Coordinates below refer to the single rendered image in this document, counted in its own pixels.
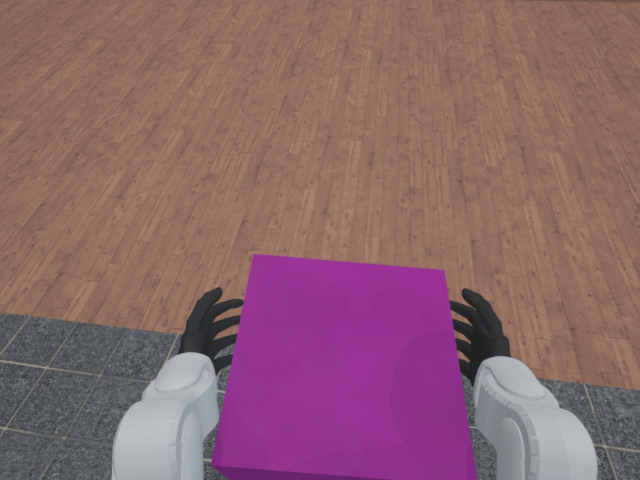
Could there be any left robot hand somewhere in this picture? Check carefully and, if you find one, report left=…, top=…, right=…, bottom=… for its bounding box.
left=177, top=287, right=244, bottom=374

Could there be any right robot forearm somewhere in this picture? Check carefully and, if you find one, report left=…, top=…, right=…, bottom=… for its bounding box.
left=473, top=356, right=598, bottom=480

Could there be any right robot hand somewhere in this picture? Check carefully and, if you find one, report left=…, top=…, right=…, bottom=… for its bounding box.
left=449, top=288, right=512, bottom=388

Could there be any left robot forearm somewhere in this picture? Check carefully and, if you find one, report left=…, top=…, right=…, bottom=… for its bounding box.
left=112, top=352, right=219, bottom=480

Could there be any carton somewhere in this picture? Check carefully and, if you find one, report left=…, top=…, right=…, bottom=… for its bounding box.
left=211, top=254, right=477, bottom=480

